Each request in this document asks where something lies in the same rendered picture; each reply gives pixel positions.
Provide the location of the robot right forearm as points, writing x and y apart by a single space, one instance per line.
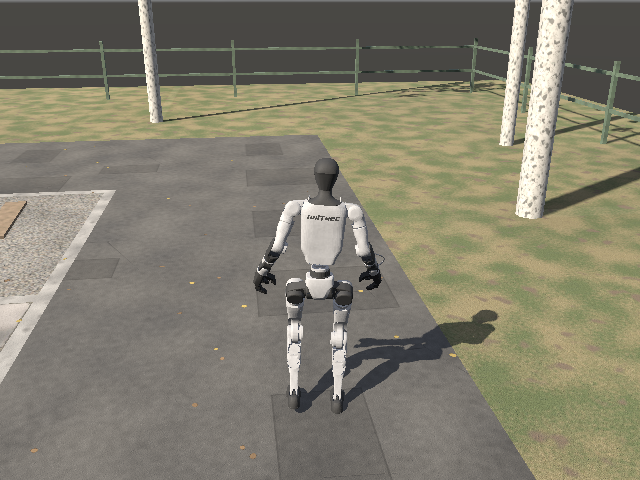
371 263

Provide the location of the right robot hand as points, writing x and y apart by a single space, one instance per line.
377 279

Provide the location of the right robot upper arm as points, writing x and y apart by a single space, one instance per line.
355 213

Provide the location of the left robot thigh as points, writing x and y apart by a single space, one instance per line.
295 293

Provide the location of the robot left forearm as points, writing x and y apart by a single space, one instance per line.
268 260

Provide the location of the robot right shin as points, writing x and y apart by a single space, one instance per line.
338 366

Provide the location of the left robot hand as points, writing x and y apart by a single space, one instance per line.
258 279

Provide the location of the left robot upper arm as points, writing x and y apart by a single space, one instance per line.
291 209

